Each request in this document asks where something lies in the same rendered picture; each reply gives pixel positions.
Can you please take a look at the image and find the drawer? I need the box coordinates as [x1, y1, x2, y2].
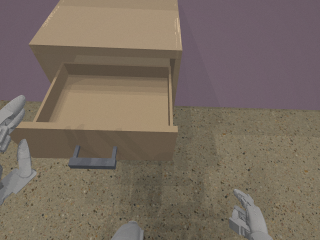
[9, 62, 178, 161]

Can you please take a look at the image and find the cabinet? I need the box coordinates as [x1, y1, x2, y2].
[28, 0, 183, 115]

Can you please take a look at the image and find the robot right hand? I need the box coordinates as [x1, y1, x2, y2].
[229, 189, 268, 240]

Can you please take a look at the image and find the left robot shin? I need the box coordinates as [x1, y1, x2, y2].
[128, 221, 138, 225]

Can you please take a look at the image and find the handle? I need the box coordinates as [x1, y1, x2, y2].
[68, 145, 118, 170]

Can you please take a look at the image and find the robot left thigh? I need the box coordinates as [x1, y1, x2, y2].
[111, 223, 144, 240]

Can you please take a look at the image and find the robot left hand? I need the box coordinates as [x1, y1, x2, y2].
[0, 95, 37, 206]

